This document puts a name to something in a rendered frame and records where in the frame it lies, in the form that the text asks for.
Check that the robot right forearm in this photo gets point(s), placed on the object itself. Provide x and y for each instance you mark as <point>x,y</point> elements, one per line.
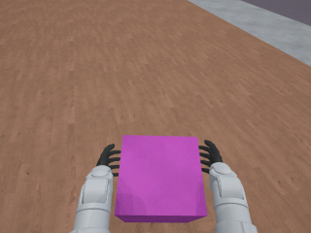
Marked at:
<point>230,202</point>

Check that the left robot hand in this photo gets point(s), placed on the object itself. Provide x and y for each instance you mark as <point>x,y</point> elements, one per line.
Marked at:
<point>105,160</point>

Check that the right robot hand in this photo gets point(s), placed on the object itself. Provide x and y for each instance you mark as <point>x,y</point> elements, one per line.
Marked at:
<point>213,157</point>

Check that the carton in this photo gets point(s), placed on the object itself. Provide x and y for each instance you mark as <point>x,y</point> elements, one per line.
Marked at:
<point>160,180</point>

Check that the robot left forearm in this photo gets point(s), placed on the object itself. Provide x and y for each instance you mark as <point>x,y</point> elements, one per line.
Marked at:
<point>95,202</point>

